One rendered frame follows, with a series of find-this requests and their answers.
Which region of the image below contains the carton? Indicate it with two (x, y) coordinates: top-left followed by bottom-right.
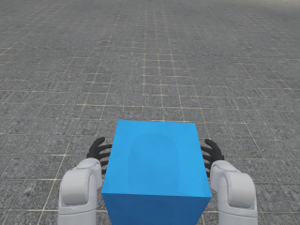
(101, 120), (212, 225)

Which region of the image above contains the right robot forearm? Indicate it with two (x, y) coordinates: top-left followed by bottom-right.
(210, 160), (258, 225)

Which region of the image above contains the left robot forearm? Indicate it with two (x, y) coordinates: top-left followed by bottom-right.
(57, 157), (102, 225)

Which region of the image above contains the robot right hand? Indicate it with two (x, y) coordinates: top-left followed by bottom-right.
(201, 139), (225, 178)

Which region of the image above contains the robot left hand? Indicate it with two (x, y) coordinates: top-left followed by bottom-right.
(86, 137), (113, 174)

